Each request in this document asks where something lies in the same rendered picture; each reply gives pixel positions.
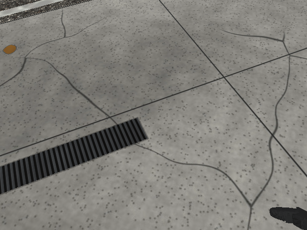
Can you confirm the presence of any robot right hand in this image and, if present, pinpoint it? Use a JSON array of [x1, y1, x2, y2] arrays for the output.
[[270, 207, 307, 230]]

